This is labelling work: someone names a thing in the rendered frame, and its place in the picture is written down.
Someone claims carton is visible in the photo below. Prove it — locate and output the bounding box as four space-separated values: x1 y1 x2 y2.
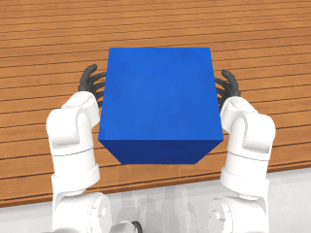
97 48 224 165

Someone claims robot right upper arm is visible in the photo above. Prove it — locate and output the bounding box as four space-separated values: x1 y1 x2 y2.
208 196 268 233

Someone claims right robot hand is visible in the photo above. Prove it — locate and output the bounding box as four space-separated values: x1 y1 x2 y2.
214 69 241 113

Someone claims left robot forearm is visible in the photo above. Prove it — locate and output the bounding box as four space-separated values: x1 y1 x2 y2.
46 91 100 231

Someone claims left robot shin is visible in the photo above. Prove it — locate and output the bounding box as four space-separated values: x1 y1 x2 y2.
121 220 133 226

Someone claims right robot forearm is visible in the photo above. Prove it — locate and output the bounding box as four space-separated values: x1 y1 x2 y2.
220 96 276 233

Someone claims robot left upper arm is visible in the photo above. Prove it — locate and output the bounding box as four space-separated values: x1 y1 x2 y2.
42 192 112 233

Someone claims left robot foot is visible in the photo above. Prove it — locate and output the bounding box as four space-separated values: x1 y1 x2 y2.
131 220 143 233

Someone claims left robot hand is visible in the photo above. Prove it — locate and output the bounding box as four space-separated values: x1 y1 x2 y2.
78 64 107 108

